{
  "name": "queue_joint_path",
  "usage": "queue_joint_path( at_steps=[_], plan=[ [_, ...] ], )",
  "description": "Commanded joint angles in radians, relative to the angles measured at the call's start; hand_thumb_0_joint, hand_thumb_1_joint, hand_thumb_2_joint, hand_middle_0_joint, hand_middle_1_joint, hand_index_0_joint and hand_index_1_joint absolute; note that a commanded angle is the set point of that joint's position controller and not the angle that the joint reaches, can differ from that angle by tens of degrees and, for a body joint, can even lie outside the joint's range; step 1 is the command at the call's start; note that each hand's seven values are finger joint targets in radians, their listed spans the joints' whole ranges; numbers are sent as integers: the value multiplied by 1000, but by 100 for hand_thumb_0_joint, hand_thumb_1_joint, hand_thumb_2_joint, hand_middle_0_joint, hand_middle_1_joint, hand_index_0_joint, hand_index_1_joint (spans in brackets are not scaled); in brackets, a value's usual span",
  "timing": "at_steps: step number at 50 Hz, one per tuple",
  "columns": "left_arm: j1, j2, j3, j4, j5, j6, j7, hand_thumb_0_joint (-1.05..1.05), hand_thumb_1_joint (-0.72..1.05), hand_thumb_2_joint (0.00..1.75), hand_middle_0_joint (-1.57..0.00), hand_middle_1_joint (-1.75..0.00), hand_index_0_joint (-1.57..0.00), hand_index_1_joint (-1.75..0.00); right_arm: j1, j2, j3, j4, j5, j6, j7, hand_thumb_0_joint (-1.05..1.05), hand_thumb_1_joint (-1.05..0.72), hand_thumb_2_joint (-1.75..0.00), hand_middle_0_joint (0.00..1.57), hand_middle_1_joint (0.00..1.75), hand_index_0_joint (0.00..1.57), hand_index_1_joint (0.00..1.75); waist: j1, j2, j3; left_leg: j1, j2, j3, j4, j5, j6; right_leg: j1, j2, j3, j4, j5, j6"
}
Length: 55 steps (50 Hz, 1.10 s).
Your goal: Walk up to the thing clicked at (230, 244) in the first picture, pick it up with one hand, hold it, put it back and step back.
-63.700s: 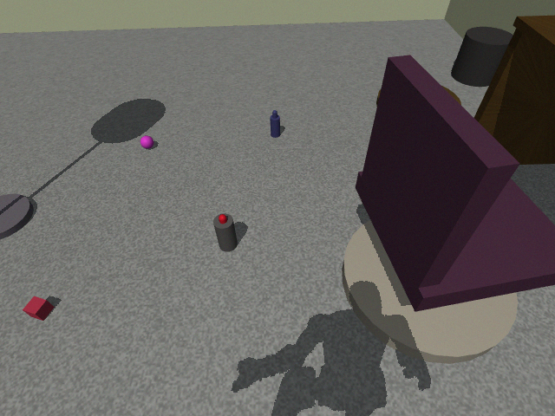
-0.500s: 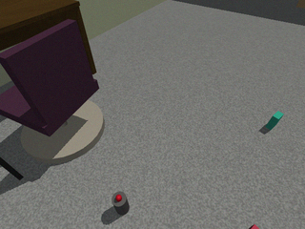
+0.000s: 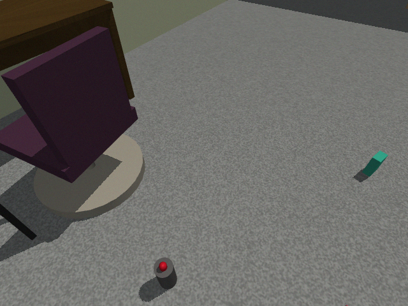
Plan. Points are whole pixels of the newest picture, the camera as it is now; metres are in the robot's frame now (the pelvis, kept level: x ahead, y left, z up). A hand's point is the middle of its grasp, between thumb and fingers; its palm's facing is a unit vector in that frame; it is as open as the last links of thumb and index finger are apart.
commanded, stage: stand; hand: left
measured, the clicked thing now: (165, 272) +0.42 +0.20 -0.68
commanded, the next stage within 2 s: none
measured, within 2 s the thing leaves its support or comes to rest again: neither
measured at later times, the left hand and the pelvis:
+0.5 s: hand out of the picture +0.08 +0.25 -0.16, palm faces -0.02 -0.94 -0.35, open 7.4 cm; pelvis +0.00 +0.00 +0.00, yaw +1 degrees
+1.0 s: hand out of the picture +0.07 +0.25 -0.16, palm faces -0.01 -0.94 -0.35, open 7.4 cm; pelvis +0.01 +0.00 +0.00, yaw +1 degrees
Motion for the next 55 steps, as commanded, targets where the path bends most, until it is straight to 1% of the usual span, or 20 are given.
queue_joint_path(
  at_steps=[1,3,5,7,11,12,15,19,22,25,28,30,32,36,39,48,49,50,51,55],
  plan=[
    [-48,220,36,-64,-3,-33,15,0,90,90,-20,-30,-20,-30,-47,-213,-38,-66,-4,-16,-17,0,-90,-90,20,30,20,30,-12,2,-87,41,123,-118,-44,142,17,10,-104,80,-51,148,-30],
    [-40,218,36,-66,-3,-33,14,0,90,90,-20,-30,-20,-30,-45,-218,-38,-67,-2,-15,-17,0,-90,-90,20,30,20,30,-10,1,-88,43,125,-118,-46,117,20,6,-108,84,-56,134,-33],
    [-51,223,36,-73,-4,-31,15,0,90,90,-20,-30,-20,-30,-43,-215,-36,-71,-4,-16,-17,0,-90,-90,20,30,20,30,-13,10,-87,35,124,-119,-51,134,14,11,-107,81,-52,136,-34],
    [-40,215,34,-75,-2,-33,14,0,90,90,-20,-30,-20,-30,-43,-221,-39,-71,-3,-15,-17,0,-90,-90,20,30,20,30,-8,4,-93,41,125,-117,-42,129,20,17,-112,84,-59,142,-34],
    [-41,221,33,-80,-2,-33,15,0,90,90,-20,-30,-20,-30,-38,-219,-37,-75,-3,-15,-17,0,-90,-90,20,30,20,30,-11,1,-91,44,125,-119,-49,140,17,17,-111,77,-52,152,-33],
    [-44,224,33,-81,-5,-33,16,0,90,90,-20,-30,-20,-30,-40,-217,-37,-75,-2,-15,-16,0,-90,-90,20,30,20,30,-10,-1,-85,42,126,-122,-52,138,16,15,-108,73,-52,136,-33],
    [-38,223,31,-83,-4,-33,14,0,90,90,-20,-30,-20,-30,-38,-219,-37,-74,-3,-15,-16,0,-90,-90,20,30,20,30,-9,-3,-74,40,124,-122,-57,115,14,2,-106,75,-60,103,-34],
    [-39,223,29,-87,-3,-34,16,0,90,90,-20,-30,-20,-30,-31,-218,-37,-73,-1,-13,-15,0,-90,-90,20,30,20,30,-12,-10,-66,25,121,-125,-55,91,15,7,-107,75,-71,92,-32],
    [-45,230,30,-90,-4,-33,16,0,90,90,-20,-30,-20,-30,-27,-216,-35,-74,-4,-12,-15,0,-90,-90,20,30,20,30,-15,-4,-74,20,122,-126,-56,99,15,20,-110,75,-62,103,-35],
    [-33,222,28,-87,-3,-30,14,0,90,90,-20,-30,-20,-30,-28,-222,-36,-71,-2,-11,-16,0,-90,-90,20,30,20,30,-11,5,-63,13,117,-124,-58,58,14,8,-111,79,-72,84,-37],
    [-29,226,28,-91,-3,-33,15,0,90,90,-20,-30,-20,-30,-27,-219,-36,-75,-3,-13,-14,0,-90,-90,20,30,20,30,-9,-3,-83,30,122,-127,-55,110,16,13,-110,71,-59,111,-35],
    [-26,233,30,-89,-4,-34,16,0,90,90,-20,-30,-20,-30,-19,-219,-36,-72,-2,-12,-15,0,-90,-90,20,30,20,30,-12,-8,-86,42,122,-126,-50,118,16,12,-109,71,-57,113,-35],
    [-32,226,28,-89,-5,-33,16,0,90,90,-20,-30,-20,-30,-14,-222,-35,-69,-3,-13,-16,0,-90,-90,20,30,20,30,-12,-1,-68,22,118,-126,-51,104,14,12,-111,74,-65,102,-35],
    [-31,227,28,-92,-3,-32,15,0,90,90,-20,-30,-20,-30,-9,-217,-32,-70,-3,-12,-16,0,-90,-90,20,30,20,30,-13,-3,-72,14,117,-122,-49,117,17,24,-114,77,-67,131,-38],
    [-21,230,29,-89,-4,-32,16,0,90,90,-20,-30,-20,-30,-14,-215,-33,-72,-3,-11,-17,0,-90,-90,20,30,20,30,-11,-5,-70,24,118,-126,-52,102,14,12,-111,72,-61,107,-36],
    [-16,222,29,-91,-4,-31,15,0,90,90,-20,-30,-20,-30,-11,-222,-33,-76,-2,-12,-17,0,-90,-90,20,30,20,30,-9,-1,-66,31,118,-123,-47,121,19,15,-113,73,-67,130,-39],
    [-21,231,31,-91,-5,-30,16,0,90,90,-20,-30,-20,-30,-11,-216,-33,-76,-3,-12,-17,0,-90,-90,20,30,20,30,-12,-5,-67,33,117,-127,-53,118,15,15,-111,72,-58,118,-39],
    [-16,219,29,-92,-3,-30,14,0,90,90,-20,-30,-20,-30,-9,-223,-33,-77,-3,-13,-18,0,-90,-90,20,30,20,30,-9,13,-70,25,120,-126,-50,120,20,26,-114,75,-62,126,-40],
    [-7,230,31,-92,-4,-30,15,0,90,90,-20,-30,-20,-30,-18,-221,-34,-80,-3,-13,-17,0,-90,-90,20,30,20,30,-5,4,-79,41,122,-129,-52,127,19,21,-111,69,-54,121,-40],
    [-7,224,30,-91,-1,-31,15,0,90,90,-20,-30,-20,-30,-19,-222,-33,-83,-1,-13,-17,0,-90,-90,20,30,20,30,-5,-4,-75,41,121,-128,-45,129,21,18,-111,68,-60,127,-37]
  ],
)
